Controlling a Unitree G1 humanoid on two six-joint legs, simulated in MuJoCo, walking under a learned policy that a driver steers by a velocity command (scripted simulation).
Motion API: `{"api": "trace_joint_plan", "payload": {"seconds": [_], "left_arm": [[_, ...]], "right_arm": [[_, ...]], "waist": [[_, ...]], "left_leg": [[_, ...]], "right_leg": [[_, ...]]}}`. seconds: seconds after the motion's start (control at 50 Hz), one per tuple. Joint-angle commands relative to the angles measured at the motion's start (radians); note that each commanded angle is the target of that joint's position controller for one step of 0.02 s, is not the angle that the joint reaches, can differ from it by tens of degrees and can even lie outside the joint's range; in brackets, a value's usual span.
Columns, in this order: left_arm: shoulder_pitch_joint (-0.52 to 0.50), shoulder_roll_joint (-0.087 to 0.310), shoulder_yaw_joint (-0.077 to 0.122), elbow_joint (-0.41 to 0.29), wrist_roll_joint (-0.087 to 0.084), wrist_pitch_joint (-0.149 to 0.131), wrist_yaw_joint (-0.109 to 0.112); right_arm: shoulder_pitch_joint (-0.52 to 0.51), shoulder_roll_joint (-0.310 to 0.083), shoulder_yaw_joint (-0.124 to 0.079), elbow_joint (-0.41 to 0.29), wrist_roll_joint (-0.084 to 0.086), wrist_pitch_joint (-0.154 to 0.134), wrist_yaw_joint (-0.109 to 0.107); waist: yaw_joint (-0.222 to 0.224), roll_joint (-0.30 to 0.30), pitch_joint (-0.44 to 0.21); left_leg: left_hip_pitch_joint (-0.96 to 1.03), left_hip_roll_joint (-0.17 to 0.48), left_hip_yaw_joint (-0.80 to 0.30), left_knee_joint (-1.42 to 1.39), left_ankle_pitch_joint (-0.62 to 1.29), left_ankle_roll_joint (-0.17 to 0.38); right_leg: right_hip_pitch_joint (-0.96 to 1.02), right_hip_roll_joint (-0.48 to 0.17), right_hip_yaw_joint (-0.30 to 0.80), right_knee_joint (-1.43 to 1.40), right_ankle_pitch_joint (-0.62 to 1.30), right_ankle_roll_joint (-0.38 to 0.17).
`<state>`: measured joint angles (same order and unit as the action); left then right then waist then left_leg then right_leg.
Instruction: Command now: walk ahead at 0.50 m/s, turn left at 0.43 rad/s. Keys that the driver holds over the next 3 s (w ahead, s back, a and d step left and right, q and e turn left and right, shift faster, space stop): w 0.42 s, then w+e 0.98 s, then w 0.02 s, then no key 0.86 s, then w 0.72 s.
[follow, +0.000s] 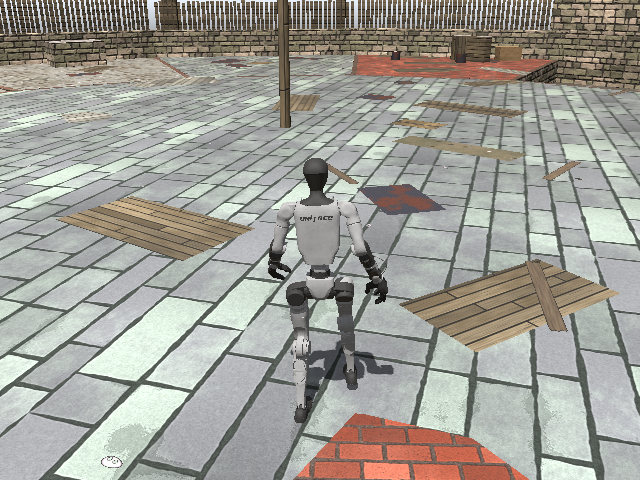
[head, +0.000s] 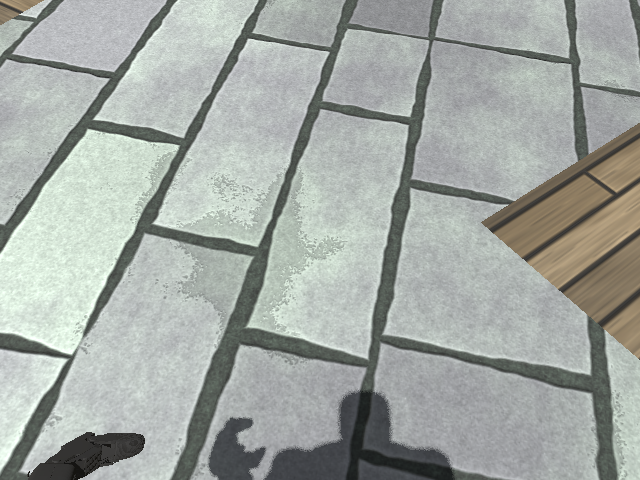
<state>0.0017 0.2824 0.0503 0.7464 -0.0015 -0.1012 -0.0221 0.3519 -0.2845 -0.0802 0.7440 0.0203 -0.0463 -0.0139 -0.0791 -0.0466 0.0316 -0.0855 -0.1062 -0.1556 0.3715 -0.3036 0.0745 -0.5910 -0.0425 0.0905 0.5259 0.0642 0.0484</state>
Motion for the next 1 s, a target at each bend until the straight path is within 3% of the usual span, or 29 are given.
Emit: {"api": "trace_joint_plan", "payload": {"seconds": [0.02, 0.06, 0.08, 0.1, 0.12, 0.14, 0.16, 0.18, 0.2, 0.22, 0.24, 0.32, 0.38, 0.44, 0.5, 0.54, 0.56, 0.58, 0.6, 0.62, 0.64, 0.66, 0.68, 0.7, 0.72, 0.76, 0.82, 0.92, 1.0], "left_arm": [[-0.072, 0.108, 0.027, -0.08, -0.002, -0.031, -0.013], [0.018, 0.129, 0.04, -0.058, 0.001, -0.04, -0.011], [0.121, 0.162, 0.056, -0.032, 0.01, -0.045, -0.007], [0.281, 0.212, 0.067, -0.016, 0.022, -0.045, -0.001], [0.384, 0.287, 0.092, 0.039, 0.019, -0.031, -0.009], [0.384, 0.187, 0.068, 0.038, -0.017, -0.029, -0.017], [0.327, 0.131, 0.052, 0.025, -0.018, -0.023, -0.013], [0.268, 0.119, 0.042, 0.013, -0.002, -0.015, -0.01], [0.236, 0.101, 0.035, 0.015, 0.005, -0.01, -0.008], [0.224, 0.086, 0.027, 0.016, 0.014, -0.011, -0.004], [0.225, 0.08, 0.024, 0.022, 0.013, -0.012, -0.003], [0.262, 0.136, 0.037, 0.05, -0.007, -0.014, 0.006], [0.289, 0.156, 0.04, 0.065, -0.014, -0.003, 0.011], [0.352, 0.161, 0.038, 0.092, -0.023, 0.008, 0.012], [0.393, 0.169, 0.039, 0.115, -0.03, 0.026, 0.016], [0.383, 0.192, 0.046, 0.117, -0.03, 0.037, 0.022], [0.365, 0.194, 0.046, 0.114, -0.031, 0.04, 0.025], [0.363, 0.166, 0.035, 0.108, -0.023, 0.038, 0.024], [0.35, 0.094, 0.009, 0.071, 0.005, 0.034, 0.024], [0.485, 0.001, -0.018, 0.055, -0.015, 0.015, 0.022], [0.439, 0.116, 0.01, 0.074, -0.04, 0.01, 0.022], [0.356, 0.157, 0.025, 0.051, -0.049, 0.01, 0.022], [0.318, 0.143, 0.026, 0.047, -0.041, 0.015, 0.026], [0.301, 0.132, 0.03, 0.043, -0.029, 0.023, 0.026], [0.317, 0.111, 0.032, 0.046, -0.027, 0.037, 0.025], [0.32, 0.069, 0.026, 0.035, -0.03, 0.059, 0.022], [0.263, 0.059, 0.027, 0.004, -0.023, 0.073, 0.019], [0.112, 0.035, 0.012, -0.049, -0.018, 0.064, -0.014], [0.008, 0.047, 0.012, -0.108, -0.019, 0.066, -0.033]], "right_arm": [[0.036, -0.139, -0.036, -0.03, -0.002, -0.004, -0.01], [0.021, -0.137, -0.034, -0.028, -0.005, 0.003, -0.01], [0.014, -0.109, -0.023, -0.034, -0.009, 0.003, -0.006], [0.016, -0.073, -0.005, -0.054, -0.025, 0.002, -0.006], [0.186, -0.006, 0.013, -0.053, 0.008, -0.01, -0.003], [0.154, -0.1, 0.003, -0.035, 0.019, -0.016, -0.006], [0.021, -0.15, -0.011, -0.054, 0.018, -0.018, -0.005], [-0.054, -0.141, -0.007, -0.074, 0.005, -0.02, -0.006], [-0.097, -0.129, -0.008, -0.088, -0.011, -0.025, -0.003], [-0.091, -0.114, -0.009, -0.09, -0.013, -0.027, 0.002], [-0.075, -0.095, -0.006, -0.085, -0.01, -0.026, 0.006], [-0.146, -0.044, 0.015, -0.114, -0.018, -0.024, 0.009], [-0.235, -0.027, 0.026, -0.131, -0.015, -0.031, 0.018], [-0.329, -0.028, 0.028, -0.153, -0.007, -0.038, 0.029], [-0.385, -0.046, 0.022, -0.179, -0.002, -0.049, 0.042], [-0.343, -0.078, 0.009, -0.171, -0.002, -0.057, 0.045], [-0.263, -0.103, -0.005, -0.148, -0.006, -0.06, 0.041], [-0.129, -0.149, -0.028, -0.111, -0.014, -0.06, 0.031], [0.051, -0.227, -0.049, -0.091, -0.035, -0.056, 0.018], [0.083, -0.28, -0.057, -0.071, -0.038, -0.043, 0.022], [0.072, -0.178, -0.035, -0.071, -0.029, -0.039, 0.023], [0.012, -0.132, -0.018, -0.072, -0.02, -0.042, 0.021], [-0.053, -0.105, -0.008, -0.071, -0.023, -0.045, 0.023], [-0.102, -0.077, -0.001, -0.067, -0.026, -0.049, 0.027], [-0.132, -0.063, 0.003, -0.062, -0.034, -0.056, 0.028], [-0.158, -0.07, -0.005, -0.044, -0.033, -0.07, 0.027], [-0.15, -0.096, -0.018, -0.015, -0.036, -0.077, 0.017], [-0.111, -0.145, -0.031, 0.02, -0.027, -0.064, 0.003], [-0.054, -0.173, -0.043, 0.056, -0.007, -0.039, 0.001]], "waist": [[0.01, 0.159, -0.018], [0.062, 0.187, -0.039], [0.112, 0.17, -0.115], [0.176, 0.07, -0.264], [0.112, -0.28, -0.368], [0.147, -0.177, -0.302], [0.17, -0.079, -0.161], [0.152, -0.006, -0.094], [0.134, 0.005, -0.038], [0.106, -0.019, -0.035], [0.094, -0.042, -0.04], [0.102, -0.031, -0.023], [0.131, -0.025, -0.012], [0.167, -0.021, 0.006], [0.163, -0.029, 0.025], [0.12, -0.042, 0.007], [0.067, -0.039, -0.035], [0.004, -0.022, -0.13], [-0.068, 0.098, -0.295], [-0.002, 0.373, -0.419], [-0.033, 0.265, -0.351], [-0.027, 0.212, -0.209], [0.002, 0.159, -0.144], [0.03, 0.157, -0.088], [0.059, 0.163, -0.06], [0.086, 0.158, -0.034], [0.09, 0.111, -0.006], [0.039, 0.083, 0.033], [0.01, 0.082, 0.064]], "left_leg": [[-0.003, 0.272, -0.199, -0.027, 0.245, 0.125], [0.023, 0.264, -0.203, 0.055, 0.395, 0.103], [0.001, 0.209, -0.165, 0.191, 0.487, 0.076], [-0.131, 0.146, -0.096, 0.464, 0.335, 0.037], [-0.512, -0.008, 0.001, 0.801, -0.208, -0.044], [-0.654, 0.044, -0.055, 0.915, -0.27, -0.046], [-0.698, 0.083, -0.043, 0.938, -0.18, -0.041], [-0.673, 0.123, 0.002, 0.909, -0.11, -0.039], [-0.658, 0.154, 0.017, 0.846, -0.061, -0.041], [-0.604, 0.185, 0.026, 0.796, -0.025, -0.039], [-0.571, 0.194, 0.04, 0.756, -0.014, -0.043], [-0.587, 0.219, 0.091, 0.551, 0.065, -0.073], [-0.543, 0.206, 0.118, 0.36, 0.239, -0.08], [-0.482, 0.174, 0.141, 0.237, 0.338, -0.084], [-0.462, 0.152, 0.127, 0.158, 0.302, -0.069], [-0.374, 0.137, 0.127, 0.113, 0.252, -0.049], [-0.244, 0.122, 0.143, 0.075, 0.25, -0.03], [-0.027, 0.141, 0.134, 0.081, 0.258, 0.0], [0.266, 0.344, -0.066, 0.123, 0.269, 0.066], [0.502, 0.552, -0.474, 0.018, 0.087, 0.208], [0.43, 0.519, -0.508, -0.046, -0.074, 0.194], [0.312, 0.483, -0.349, -0.065, -0.057, 0.153], [0.19, 0.439, -0.242, -0.095, 0.02, 0.13], [0.093, 0.405, -0.158, -0.131, 0.088, 0.12], [0.019, 0.38, -0.086, -0.171, 0.132, 0.109], [-0.051, 0.383, -0.002, -0.218, 0.231, 0.124], [-0.046, 0.381, 0.107, -0.244, 0.326, 0.126], [-0.014, 0.361, 0.264, -0.258, 0.351, 0.095], [0.121, 0.397, 0.311, -0.21, 0.404, 0.072]], "right_leg": [[0.086, 0.018, -0.022, -0.039, -0.037, -0.031], [0.198, 0.039, -0.061, -0.081, -0.103, -0.074], [0.364, 0.019, -0.051, -0.086, -0.089, -0.113], [0.625, -0.135, 0.119, -0.053, -0.091, -0.18], [0.947, -0.338, 0.592, -0.151, -0.309, -0.36], [0.931, -0.347, 0.707, -0.232, -0.57, -0.346], [0.807, -0.306, 0.554, -0.247, -0.575, -0.3], [0.683, -0.265, 0.437, -0.262, -0.476, -0.274], [0.584, -0.232, 0.36, -0.284, -0.368, -0.275], [0.528, -0.201, 0.299, -0.303, -0.285, -0.264], [0.502, -0.181, 0.258, -0.321, -0.231, -0.263], [0.47, -0.182, 0.147, -0.378, -0.076, -0.29], [0.463, -0.148, 0.056, -0.392, -0.037, -0.261], [0.467, -0.143, 0.027, -0.376, -0.026, -0.244], [0.526, -0.178, 0.072, -0.325, -0.02, -0.23], [0.548, -0.196, 0.098, -0.265, 0.028, -0.21], [0.529, -0.172, 0.078, -0.181, 0.13, -0.189], [0.462, -0.116, 0.042, -0.015, 0.164, -0.159], [0.268, -0.04, -0.011, 0.299, -0.093, -0.115], [-0.058, 0.081, -0.044, 0.601, -0.645, -0.067], [-0.157, 0.028, 0.036, 0.722, -0.64, -0.065], [-0.201, -0.011, 0.024, 0.738, -0.549, -0.071], [-0.166, -0.047, 0.008, 0.713, -0.468, -0.066], [-0.137, -0.069, 0.008, 0.669, -0.416, -0.062], [-0.083, -0.088, 0.014, 0.647, -0.375, -0.059], [-0.052, -0.101, 0.009, 0.617, -0.341, -0.044], [-0.106, -0.102, 0.018, 0.518, -0.229, -0.031], [-0.065, -0.079, -0.056, 0.241, -0.017, -0.049], [-0.094, -0.061, -0.1, 0.134, -0.084, -0.088]]}}
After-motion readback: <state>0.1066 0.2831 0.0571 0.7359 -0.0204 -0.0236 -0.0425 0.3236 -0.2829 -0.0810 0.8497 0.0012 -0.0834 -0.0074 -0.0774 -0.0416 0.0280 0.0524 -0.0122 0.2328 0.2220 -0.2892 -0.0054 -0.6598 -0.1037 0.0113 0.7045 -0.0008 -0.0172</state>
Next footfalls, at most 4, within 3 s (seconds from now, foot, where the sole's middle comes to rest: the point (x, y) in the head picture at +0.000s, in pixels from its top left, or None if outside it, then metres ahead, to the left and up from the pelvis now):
0.08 right None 0.23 -0.14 -0.78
0.60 left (229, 474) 0.49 0.14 -0.78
1.12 right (358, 357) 0.73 -0.15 -0.78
1.58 left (316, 242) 1.07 -0.08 -0.78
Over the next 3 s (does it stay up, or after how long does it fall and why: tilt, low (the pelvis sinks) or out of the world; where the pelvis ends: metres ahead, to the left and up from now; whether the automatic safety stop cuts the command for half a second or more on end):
stays up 1.16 -0.33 -0.02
